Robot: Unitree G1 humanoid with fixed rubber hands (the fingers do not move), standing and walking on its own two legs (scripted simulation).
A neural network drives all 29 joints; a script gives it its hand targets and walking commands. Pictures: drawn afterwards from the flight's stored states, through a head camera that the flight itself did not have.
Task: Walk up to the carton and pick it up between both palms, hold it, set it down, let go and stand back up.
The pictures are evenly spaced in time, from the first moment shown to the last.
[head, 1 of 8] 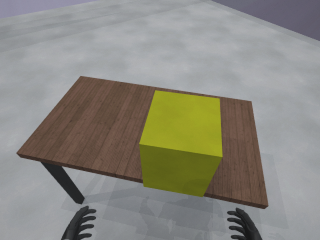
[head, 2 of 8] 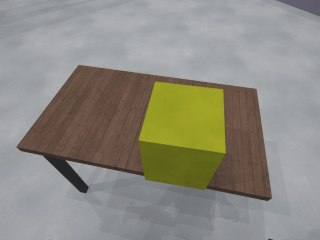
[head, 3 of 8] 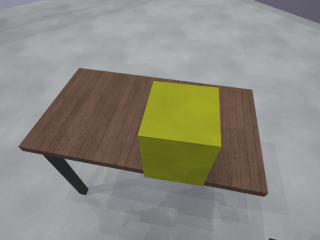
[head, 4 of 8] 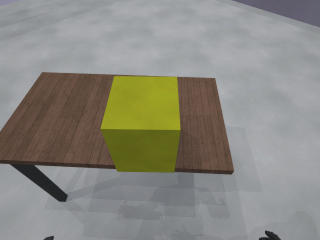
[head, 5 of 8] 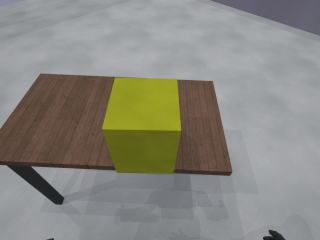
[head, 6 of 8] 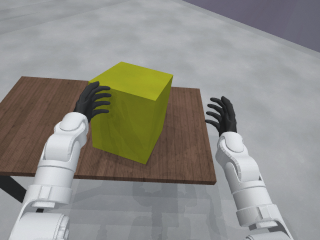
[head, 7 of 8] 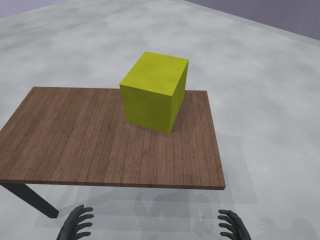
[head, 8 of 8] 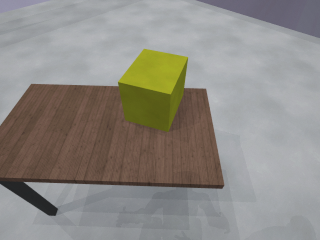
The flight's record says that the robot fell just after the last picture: no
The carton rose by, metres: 0.04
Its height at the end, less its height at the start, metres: -0.02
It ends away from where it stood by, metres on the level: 0.29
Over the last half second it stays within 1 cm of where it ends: yes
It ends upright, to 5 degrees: no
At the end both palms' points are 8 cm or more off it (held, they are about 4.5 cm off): yes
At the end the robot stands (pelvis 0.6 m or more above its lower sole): yes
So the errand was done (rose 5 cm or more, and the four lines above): no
